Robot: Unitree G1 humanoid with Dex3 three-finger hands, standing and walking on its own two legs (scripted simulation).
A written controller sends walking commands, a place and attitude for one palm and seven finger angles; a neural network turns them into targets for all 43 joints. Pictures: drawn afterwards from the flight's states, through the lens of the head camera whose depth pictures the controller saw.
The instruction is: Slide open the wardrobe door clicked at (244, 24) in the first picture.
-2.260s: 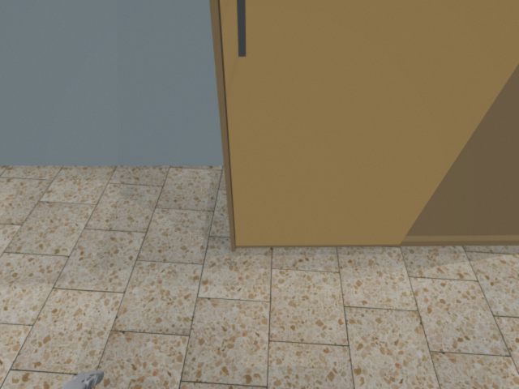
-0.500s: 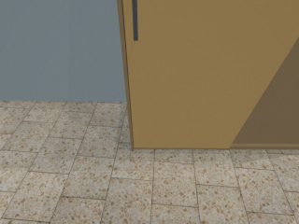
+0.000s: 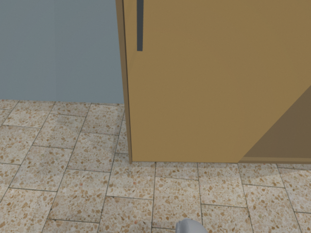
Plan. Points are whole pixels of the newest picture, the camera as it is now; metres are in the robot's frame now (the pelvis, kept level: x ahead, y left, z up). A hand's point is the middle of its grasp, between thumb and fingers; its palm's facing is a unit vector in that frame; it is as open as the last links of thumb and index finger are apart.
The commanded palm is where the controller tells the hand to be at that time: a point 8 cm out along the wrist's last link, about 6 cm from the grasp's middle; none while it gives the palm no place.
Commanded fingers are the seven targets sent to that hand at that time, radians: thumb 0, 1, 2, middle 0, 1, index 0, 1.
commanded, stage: take the last steps up to it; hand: left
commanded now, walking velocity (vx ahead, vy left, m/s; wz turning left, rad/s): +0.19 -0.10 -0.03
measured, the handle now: (140, 9) +0.60 +0.09 +0.26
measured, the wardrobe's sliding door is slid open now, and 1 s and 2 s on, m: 0.00 0.00 0.00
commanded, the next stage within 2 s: come to a stop and stand still in 0.08 s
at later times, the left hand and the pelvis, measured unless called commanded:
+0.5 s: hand (115, 207) +0.22 +0.13 -0.17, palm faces +0.06 -0.97 -0.23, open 7.2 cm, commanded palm none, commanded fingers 0.00 0.90 0.90 -0.20 -0.30 -0.20 -0.30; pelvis +0.13 -0.05 -0.01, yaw +1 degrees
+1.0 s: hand out of the picture +0.08 +0.18 -0.18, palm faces +0.07 -0.97 -0.23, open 7.4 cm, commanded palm none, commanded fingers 0.00 0.90 0.90 -0.20 -0.30 -0.20 -0.30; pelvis +0.09 -0.01 +0.00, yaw +1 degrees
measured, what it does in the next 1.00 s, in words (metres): steps on the spot: right foot, then left foot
